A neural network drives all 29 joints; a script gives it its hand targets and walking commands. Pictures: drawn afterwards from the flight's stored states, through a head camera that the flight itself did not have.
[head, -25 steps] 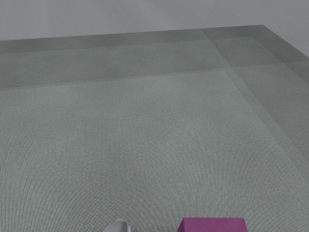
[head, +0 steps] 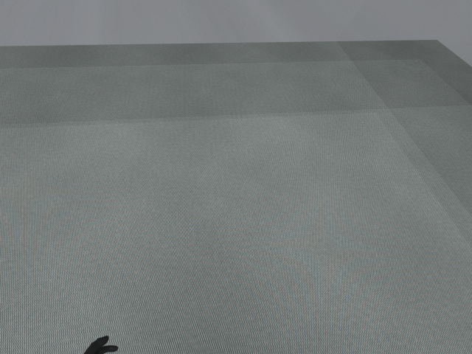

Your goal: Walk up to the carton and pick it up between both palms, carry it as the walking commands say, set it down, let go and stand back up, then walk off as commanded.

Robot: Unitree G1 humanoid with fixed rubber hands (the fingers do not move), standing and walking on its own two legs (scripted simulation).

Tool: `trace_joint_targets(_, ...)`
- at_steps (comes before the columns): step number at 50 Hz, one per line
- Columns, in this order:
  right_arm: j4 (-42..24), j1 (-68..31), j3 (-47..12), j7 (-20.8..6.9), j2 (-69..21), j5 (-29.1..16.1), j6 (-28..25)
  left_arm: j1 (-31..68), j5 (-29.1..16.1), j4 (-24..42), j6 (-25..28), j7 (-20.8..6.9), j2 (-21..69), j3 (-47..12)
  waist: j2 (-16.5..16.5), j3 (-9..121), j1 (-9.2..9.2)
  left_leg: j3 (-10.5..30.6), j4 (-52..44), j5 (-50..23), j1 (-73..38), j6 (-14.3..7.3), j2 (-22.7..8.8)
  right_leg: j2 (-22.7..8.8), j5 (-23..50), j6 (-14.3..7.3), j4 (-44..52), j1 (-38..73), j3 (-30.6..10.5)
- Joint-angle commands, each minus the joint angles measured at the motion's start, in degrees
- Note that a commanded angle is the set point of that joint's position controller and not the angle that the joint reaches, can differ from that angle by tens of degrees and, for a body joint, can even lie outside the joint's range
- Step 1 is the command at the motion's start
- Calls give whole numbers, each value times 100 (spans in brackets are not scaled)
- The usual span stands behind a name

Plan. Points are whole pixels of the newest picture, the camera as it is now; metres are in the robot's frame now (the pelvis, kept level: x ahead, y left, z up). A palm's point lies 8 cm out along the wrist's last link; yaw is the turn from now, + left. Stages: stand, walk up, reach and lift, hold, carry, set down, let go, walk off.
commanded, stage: stand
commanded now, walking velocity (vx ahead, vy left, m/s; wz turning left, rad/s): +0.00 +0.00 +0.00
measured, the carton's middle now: out of the picture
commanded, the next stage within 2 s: none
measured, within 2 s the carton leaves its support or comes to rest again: neither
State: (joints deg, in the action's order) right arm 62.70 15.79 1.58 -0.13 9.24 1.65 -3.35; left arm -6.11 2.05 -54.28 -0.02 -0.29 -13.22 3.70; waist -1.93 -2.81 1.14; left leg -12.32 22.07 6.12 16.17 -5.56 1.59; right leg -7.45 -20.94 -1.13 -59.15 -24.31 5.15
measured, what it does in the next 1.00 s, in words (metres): walks ahead: right foot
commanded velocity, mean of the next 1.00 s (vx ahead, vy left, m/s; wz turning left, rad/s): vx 0.00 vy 0.00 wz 0.00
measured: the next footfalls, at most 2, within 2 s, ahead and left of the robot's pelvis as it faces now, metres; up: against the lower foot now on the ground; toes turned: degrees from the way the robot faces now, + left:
right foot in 0.22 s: +0.07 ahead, -0.10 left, +0.00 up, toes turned -8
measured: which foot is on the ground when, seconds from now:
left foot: down 0.00-1.00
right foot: up 0.00-0.20, down 0.22-1.00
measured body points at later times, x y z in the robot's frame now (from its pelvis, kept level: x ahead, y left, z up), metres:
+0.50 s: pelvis +0.05 +0.00 +0.01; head +0.06 -0.01 +0.46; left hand +0.04 +0.21 -0.15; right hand +0.04 -0.21 -0.16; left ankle +0.07 +0.07 -0.74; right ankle +0.03 -0.09 -0.74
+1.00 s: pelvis +0.11 -0.01 +0.01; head +0.13 -0.01 +0.46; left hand +0.08 +0.19 -0.16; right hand +0.11 -0.22 -0.16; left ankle +0.07 +0.07 -0.74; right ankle +0.03 -0.09 -0.74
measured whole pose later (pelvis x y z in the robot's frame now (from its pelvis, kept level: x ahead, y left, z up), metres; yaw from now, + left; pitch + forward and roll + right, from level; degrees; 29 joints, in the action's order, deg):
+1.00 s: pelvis +0.11 -0.01 +0.01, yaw +2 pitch +0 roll +1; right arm 71.0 13.4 0.0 2.5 6.8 0.3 -1.3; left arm -17.0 0.5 -66.7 1.3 2.6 -6.0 -0.5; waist -0.2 -1.8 -0.3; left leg -8.5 21.5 14.8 7.2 -2.7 0.9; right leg -1.2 -18.2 -1.6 -20.0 -2.2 10.6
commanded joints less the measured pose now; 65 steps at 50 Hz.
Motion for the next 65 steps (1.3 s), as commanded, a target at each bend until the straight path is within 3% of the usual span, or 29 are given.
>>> trace_joint_targets(1, -127, 206, 138, 23, 991, 16, -34, -805, -31, 32, -63, -7, -151, -51, 547, 116, -256, 1896, -1707, 1304, 429, -471, -1994, -185, -190, 51, 608, 437, -87)
trace_joint_targets(6, 135, 424, 140, 41, 882, -34, 153, -642, -62, 23, -61, 75, -195, -44, 468, 195, -122, 1880, -1691, 2052, 668, -383, -1943, 51, -69, 97, 1320, 946, 60)
trace_joint_targets(8, 203, 249, 132, 88, 872, -17, 235, -822, -117, -62, -60, 113, -23, -75, 314, 113, -237, 1949, -1599, 2338, 676, -289, -1876, 152, 74, 51, 1965, 1233, 36)
trace_joint_targets(10, 232, 4, 150, 92, 840, -105, 272, -1083, -118, -234, 2, 123, 174, -137, 209, 62, -382, 1824, -1331, 2826, 964, -4, -1617, 226, 206, -41, 3171, 1934, 107)
trace_joint_targets(11, 296, 227, 169, 110, 834, -114, 267, -1295, -66, -332, 36, 176, 67, -124, 96, -14, -352, 1603, -1203, 2678, 896, 213, -1371, -124, 322, -43, 3863, 2006, -184)
trace_joint_targets(12, 352, 524, 67, 70, 310, -183, 251, -1195, -20, -351, 79, 227, -235, -88, -539, -249, -121, 1218, -765, 2123, 1106, 514, -912, -683, -548, -108, 4418, 1755, -924)
trace_joint_targets(13, 326, 460, 41, 66, 178, -160, 234, -881, -66, -363, 104, 248, -246, -107, -1052, -393, 110, 812, -269, 974, 335, 608, -489, -957, -1534, -223, 4999, 873, -1476)
trace_joint_targets(14, 391, 426, 21, 40, 189, -46, 217, -594, -101, -367, 128, 256, -5, -152, -698, -562, 246, 880, -41, 640, -348, 587, -504, -917, -1604, -184, 5178, 215, -1352)
trace_joint_targets(15, 410, 459, 1, 16, 75, -37, 237, -392, -132, -285, 193, 244, 97, -186, -638, -415, 270, 905, -107, 420, -727, 622, -552, -853, -1377, -139, 5177, 80, -1175)
trace_joint_targets(16, 482, 451, -23, 46, 163, -62, 230, -267, -142, -215, 242, 234, 101, -205, -201, -273, 257, 920, -318, 177, -798, 623, -619, -663, -884, -43, 5051, 337, -978)
trace_joint_targets(17, 530, 555, -13, 61, 150, -30, 201, -458, -174, -311, 261, 247, -9, -173, -310, 53, 230, 1081, -349, 24, -1141, 546, -733, -488, -383, 16, 4928, 528, -763)
trace_joint_targets(20, 647, 627, -63, 91, 129, -103, 125, -1015, -182, -647, 242, 225, 228, -259, 200, 63, 131, 1333, -601, -3, -919, 389, -919, -173, 643, 60, 4477, 1151, -397)
trace_joint_targets(26, 672, 241, -101, 178, 292, -96, 153, -1277, -141, -845, 183, 235, 116, -272, 250, 53, -39, 1349, -669, -140, -930, 313, -915, -118, 911, -17, 4283, 1335, -258)
trace_joint_targets(32, 786, 267, -113, 221, 351, -126, 169, -1446, -134, -1029, 211, 237, 203, -317, 431, -138, -48, 1337, -577, -607, -1009, 269, -899, -139, 1314, -43, 4369, 1396, -296)
trace_joint_targets(34, 763, 289, -166, 232, 131, -122, 169, -1597, -145, -1137, 166, 296, 226, -320, 168, -158, -39, 1402, -514, -604, -902, 244, -929, -132, 1346, -61, 4411, 1478, -267)
trace_joint_targets(35, 766, 169, -148, 220, 261, -143, 170, -1628, -167, -1159, 174, 289, 247, -331, 349, -104, -48, 1375, -462, -789, -981, 217, -943, -165, 1588, -92, 4363, 1484, -284)
trace_joint_targets(39, 799, 238, -134, 212, 252, -135, 134, -1705, -144, -1239, 180, 299, 216, -341, 33, -1, -93, 1326, -373, -989, -1048, 236, -897, -160, 1939, -61, 4291, 1684, -198)
trace_joint_targets(41, 800, 222, -129, 240, 314, -136, 142, -1594, -138, -1172, 188, 285, 136, -337, 289, 32, -66, 1316, -325, -1195, -1096, 234, -890, -194, 2161, -52, 4273, 1764, -216)
trace_joint_targets(44, 745, 126, -114, 272, 298, -125, 131, -1696, -159, -1240, 210, 313, 325, -351, -10, 129, -150, 1288, -204, -1385, -1133, 187, -927, -196, 2459, -86, 4200, 1914, -188)
trace_joint_targets(45, 765, 173, -116, 252, 294, -142, 144, -1696, -156, -1250, 195, 310, 239, -362, -17, 67, -87, 1276, -257, -1323, -1059, 191, -936, -220, 2483, -74, 4190, 1888, -180)
trace_joint_targets(46, 740, 122, -85, 274, 367, -106, 149, -1682, -147, -1201, 182, 324, 134, -304, 132, -57, -180, 1268, -197, -1436, -1014, 193, -909, -213, 2598, -82, 4207, 1887, -180)
trace_joint_targets(49, 778, 220, -98, 285, 233, -134, 149, -1658, -157, -1187, 164, 333, 25, -306, 148, 40, -123, 1210, -163, -1520, -1138, 208, -905, -231, 2763, -99, 4160, 1939, -193)
trace_joint_targets(50, 816, 242, -83, 294, 334, -150, 156, -1713, -166, -1239, 163, 328, 228, -347, 349, -46, -120, 1178, -147, -1536, -1147, 239, -877, -249, 2778, -100, 4187, 1887, -221)
trace_joint_targets(53, 824, 297, -71, 291, 322, -126, 170, -1681, -153, -1205, 160, 337, 242, -356, 27, 63, -130, 1246, -127, -1688, -1160, 211, -921, -177, 2786, -66, 4077, 2003, -118)
trace_joint_targets(56, 833, 344, -52, 314, 276, -146, 176, -1734, -141, -1227, 149, 344, 128, -335, 215, 134, -126, 1174, -33, -1930, -1234, 254, -888, -216, 3119, -80, 4038, 2100, -127)
trace_joint_targets(60, 844, 357, -61, 328, 244, -133, 172, -1656, -148, -1189, 115, 368, 78, -318, 47, -155, -142, 1220, -135, -2057, -1167, 189, -954, -226, 3100, -55, 4020, 1953, -92)
trace_joint_targets(62, 839, 370, -60, 324, 202, -134, 172, -1625, -157, -1182, 114, 356, 135, -347, 328, -12, -103, 1215, -115, -1942, -1272, 210, -933, -248, 2853, -81, 4057, 2022, -177)
trace_joint_targets(63, 846, 401, -65, 326, 185, -128, 173, -1573, -150, -1154, 110, 367, 118, -312, 116, 29, -108, 1258, -69, -1953, -1270, 197, -989, -209, 2859, -72, 4085, 2073, -143)
trace_joint_targets(65, 833, 410, -26, 351, 272, -142, 166, -1552, -141, -1163, 141, 390, 71, -334, 98, 115, -88, 1180, -17, -2063, -1332, 227, -935, -249, 3154, -67, 4036, 2183, -129)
